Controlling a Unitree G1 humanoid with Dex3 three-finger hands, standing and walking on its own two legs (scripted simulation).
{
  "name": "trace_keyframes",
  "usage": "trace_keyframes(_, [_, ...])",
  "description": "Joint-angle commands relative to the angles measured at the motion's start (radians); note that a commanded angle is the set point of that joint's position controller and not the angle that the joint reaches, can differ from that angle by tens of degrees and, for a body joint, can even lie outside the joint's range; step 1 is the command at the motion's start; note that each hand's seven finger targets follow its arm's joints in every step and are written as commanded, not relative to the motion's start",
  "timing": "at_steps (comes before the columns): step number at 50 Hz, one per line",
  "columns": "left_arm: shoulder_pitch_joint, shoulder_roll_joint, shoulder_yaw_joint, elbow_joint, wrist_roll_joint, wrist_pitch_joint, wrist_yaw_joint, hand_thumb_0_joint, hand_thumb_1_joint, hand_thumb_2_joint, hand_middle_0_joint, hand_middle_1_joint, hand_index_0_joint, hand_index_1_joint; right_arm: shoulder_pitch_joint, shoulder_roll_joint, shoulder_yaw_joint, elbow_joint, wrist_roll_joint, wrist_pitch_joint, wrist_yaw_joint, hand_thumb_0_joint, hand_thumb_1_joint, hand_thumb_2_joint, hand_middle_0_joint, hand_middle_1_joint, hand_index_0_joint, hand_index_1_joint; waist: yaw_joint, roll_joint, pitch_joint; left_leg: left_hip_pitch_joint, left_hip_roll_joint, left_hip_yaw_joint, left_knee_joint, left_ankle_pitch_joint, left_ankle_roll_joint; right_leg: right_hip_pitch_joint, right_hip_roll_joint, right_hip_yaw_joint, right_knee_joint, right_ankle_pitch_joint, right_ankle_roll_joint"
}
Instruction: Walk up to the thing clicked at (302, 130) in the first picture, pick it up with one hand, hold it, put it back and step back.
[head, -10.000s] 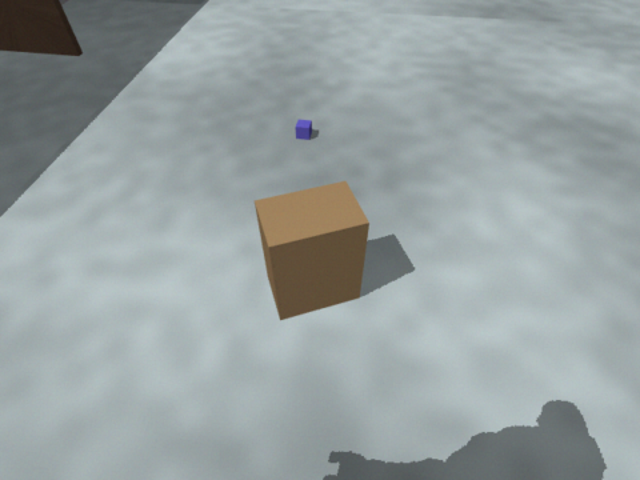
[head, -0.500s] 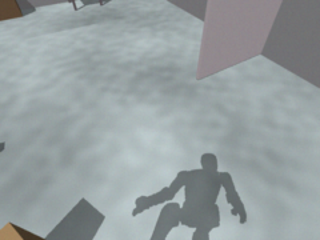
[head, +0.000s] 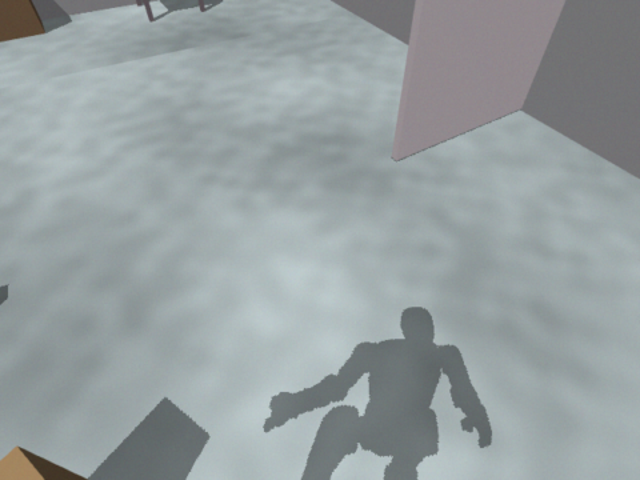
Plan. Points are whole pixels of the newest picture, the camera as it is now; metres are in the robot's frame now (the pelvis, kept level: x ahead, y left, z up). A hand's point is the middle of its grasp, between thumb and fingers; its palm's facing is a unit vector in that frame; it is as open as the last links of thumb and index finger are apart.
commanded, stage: stand
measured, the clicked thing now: out of the picture +0.80 +1.31 -0.74
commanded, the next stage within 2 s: walk up in 0.84 s
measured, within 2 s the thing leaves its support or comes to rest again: neither
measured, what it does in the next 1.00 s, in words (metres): stands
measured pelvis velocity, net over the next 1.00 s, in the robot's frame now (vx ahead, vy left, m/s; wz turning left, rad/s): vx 0.01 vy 0.01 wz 0.06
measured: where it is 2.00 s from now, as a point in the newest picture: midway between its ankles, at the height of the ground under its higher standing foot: (304, 427)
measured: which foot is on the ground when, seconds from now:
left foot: down 0.00-0.88, up 0.90-1.00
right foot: down 0.00-1.00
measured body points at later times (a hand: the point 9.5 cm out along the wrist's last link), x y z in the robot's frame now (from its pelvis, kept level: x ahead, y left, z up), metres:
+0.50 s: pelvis +0.00 +0.00 +0.00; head +0.01 -0.01 +0.45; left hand +0.08 +0.30 -0.13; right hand +0.07 -0.30 -0.14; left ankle -0.04 +0.15 -0.75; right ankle +0.03 -0.11 -0.75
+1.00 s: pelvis +0.01 +0.01 +0.00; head +0.02 +0.01 +0.45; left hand +0.06 +0.33 -0.12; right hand +0.09 -0.30 -0.13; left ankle +0.00 +0.15 -0.71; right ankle +0.03 -0.11 -0.75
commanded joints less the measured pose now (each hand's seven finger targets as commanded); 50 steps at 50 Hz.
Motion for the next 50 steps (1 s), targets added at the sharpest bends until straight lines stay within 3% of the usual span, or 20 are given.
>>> trace_keyframes(1, [-0.049,0.217,0.037,-0.058,0.0,-0.018,0.016,0.0,0.9,0.9,-0.2,-0.3,-0.2,-0.3,-0.028,-0.208,-0.037,-0.056,-0.003,-0.018,-0.015,0.0,-0.9,-0.9,0.2,0.3,0.2,0.3,-0.003,-0.007,-0.061,-0.091,0.099,-0.061,-0.066,0.115,0.05,0.089,-0.131,0.13,-0.049,0.113,-0.008])
trace_keyframes(2, [-0.04,0.218,0.037,-0.057,0.0,-0.018,0.017,0.0,0.9,0.9,-0.2,-0.3,-0.2,-0.3,-0.034,-0.211,-0.039,-0.057,0.0,-0.017,-0.014,0.0,-0.9,-0.9,0.2,0.3,0.2,0.3,0.001,-0.002,-0.055,-0.087,0.094,-0.063,-0.067,0.101,0.051,0.079,-0.125,0.127,-0.055,0.083,-0.007])
trace_keyframes(4, [-0.045,0.217,0.037,-0.06,0.003,-0.019,0.017,0.0,0.9,0.9,-0.2,-0.3,-0.2,-0.3,-0.033,-0.21,-0.039,-0.06,-0.002,-0.019,-0.015,0.0,-0.9,-0.9,0.2,0.3,0.2,0.3,-0.004,-0.017,-0.073,-0.079,0.102,-0.064,-0.062,0.132,0.053,0.09,-0.131,0.129,-0.044,0.14,-0.009])
trace_keyframes(8, [-0.048,0.221,0.037,-0.061,0.0,-0.021,0.019,0.0,0.9,0.9,-0.2,-0.3,-0.2,-0.3,-0.029,-0.209,-0.039,-0.058,-0.004,-0.017,-0.016,0.0,-0.9,-0.9,0.2,0.3,0.2,0.3,-0.005,-0.015,-0.066,-0.08,0.098,-0.061,-0.059,0.131,0.051,0.087,-0.132,0.128,-0.046,0.138,-0.007])
trace_keyframes(14, [-0.04,0.221,0.037,-0.057,0.0,-0.02,0.019,0.0,0.9,0.9,-0.2,-0.3,-0.2,-0.3,-0.033,-0.212,-0.041,-0.058,-0.002,-0.016,-0.014,0.0,-0.9,-0.9,0.2,0.3,0.2,0.3,-0.003,-0.015,-0.063,-0.076,0.095,-0.061,-0.061,0.102,0.053,0.08,-0.129,0.13,-0.054,0.099,-0.007])
trace_keyframes(25, [-0.041,0.225,0.038,-0.063,0.0,-0.023,0.021,0.0,0.9,0.9,-0.2,-0.3,-0.2,-0.3,-0.024,-0.208,-0.041,-0.061,-0.002,-0.015,-0.014,0.0,-0.9,-0.9,0.2,0.3,0.2,0.3,-0.007,-0.025,-0.077,-0.07,0.096,-0.057,-0.053,0.139,0.052,0.096,-0.133,0.129,-0.046,0.163,-0.009])
trace_keyframes(40, [-0.031,0.218,0.037,-0.062,0.0,-0.02,0.02,0.0,0.9,0.9,-0.2,-0.3,-0.2,-0.3,-0.031,-0.21,-0.04,-0.063,-0.001,-0.017,-0.015,0.0,-0.9,-0.9,0.2,0.3,0.2,0.3,0.001,-0.003,-0.055,-0.08,0.095,-0.059,-0.069,0.112,0.05,0.085,-0.127,0.125,-0.05,0.125,-0.007])
trace_keyframes(41, [-0.036,0.228,0.041,-0.061,-0.001,-0.02,0.02,0.0,0.9,0.9,-0.2,-0.3,-0.2,-0.3,-0.025,-0.206,-0.04,-0.064,-0.003,-0.017,-0.015,0.0,-0.9,-0.9,0.2,0.3,0.2,0.3,-0.003,-0.02,-0.06,-0.074,0.099,-0.061,-0.068,0.112,0.052,0.081,-0.129,0.126,-0.047,0.109,-0.009])
trace_keyframes(42, [0.037,0.316,0.113,-0.117,0.016,-0.038,-0.009,0.0,0.9,0.9,-0.2,-0.3,-0.2,-0.3,0.029,-0.278,-0.098,-0.118,-0.014,-0.029,0.011,0.0,-0.9,-0.9,0.2,0.3,0.2,0.3,0.025,-0.06,-0.147,-0.166,0.045,-0.059,0.057,-0.315,0.123,0.188,-0.087,0.115,0.015,-0.408,-0.049])
trace_keyframes(43, [0.09,0.33,0.126,-0.102,0.027,-0.04,-0.016,0.0,0.9,0.9,-0.2,-0.3,-0.2,-0.3,-0.014,-0.278,-0.099,-0.133,-0.024,-0.027,0.023,0.0,-0.9,-0.9,0.2,0.3,0.2,0.3,0.065,-0.056,-0.07,-0.373,0.022,-0.032,0.14,-0.43,0.124,0.222,-0.15,0.204,-0.022,-0.597,-0.084])
trace_keyframes(44, [0.13,0.362,0.144,-0.105,0.03,-0.043,-0.019,0.0,0.9,0.9,-0.2,-0.3,-0.2,-0.3,-0.086,-0.244,-0.096,-0.173,-0.029,-0.024,0.031,0.0,-0.9,-0.9,0.2,0.3,0.2,0.3,0.098,-0.158,0.01,-0.513,-0.02,0.057,0.327,-0.327,0.102,0.211,-0.279,0.356,-0.147,-0.728,-0.145])
trace_keyframes(45, [0.135,0.385,0.154,-0.135,0.035,-0.05,-0.018,0.0,0.9,0.9,-0.2,-0.3,-0.2,-0.3,-0.126,-0.224,-0.096,-0.209,-0.037,-0.023,0.035,0.0,-0.9,-0.9,0.2,0.3,0.2,0.3,0.128,-0.207,0.055,-0.618,0.012,0.025,0.518,-0.286,0.088,0.181,-0.419,0.495,-0.249,-0.722,-0.229])
trace_keyframes(46, [0.108,0.37,0.152,-0.165,0.036,-0.059,-0.019,0.0,0.9,0.9,-0.2,-0.3,-0.2,-0.3,-0.125,-0.232,-0.104,-0.219,-0.037,-0.028,0.041,0.0,-0.9,-0.9,0.2,0.3,0.2,0.3,0.113,-0.134,0.077,-0.648,0.068,-0.046,0.563,-0.239,0.084,0.161,-0.453,0.513,-0.253,-0.64,-0.261])
trace_keyframes(47, [0.083,0.341,0.146,-0.175,0.031,-0.064,-0.02,0.0,0.9,0.9,-0.2,-0.3,-0.2,-0.3,-0.093,-0.252,-0.118,-0.209,-0.032,-0.033,0.048,0.0,-0.9,-0.9,0.2,0.3,0.2,0.3,0.082,-0.078,0.052,-0.603,0.082,-0.076,0.59,-0.207,0.079,0.133,-0.392,0.436,-0.235,-0.571,-0.236])
trace_keyframes(48, [0.068,0.339,0.145,-0.187,0.03,-0.065,-0.019,0.0,0.9,0.9,-0.2,-0.3,-0.2,-0.3,-0.042,-0.257,-0.128,-0.209,-0.028,-0.034,0.055,0.0,-0.9,-0.9,0.2,0.3,0.2,0.3,0.054,-0.096,0.012,-0.554,0.088,-0.075,0.574,-0.202,0.071,0.122,-0.358,0.377,-0.234,-0.57,-0.214])
trace_keyframes(50, [-0.013,0.359,0.15,-0.234,0.037,-0.067,-0.024,0.0,0.9,0.9,-0.2,-0.3,-0.2,-0.3,0.051,-0.269,-0.141,-0.197,-0.021,-0.032,0.072,0.0,-0.9,-0.9,0.2,0.3,0.2,0.3,-0.002,-0.168,-0.033,-0.433,0.096,-0.033,0.507,-0.208,0.061,0.05,-0.328,0.269,-0.224,-0.546,-0.192])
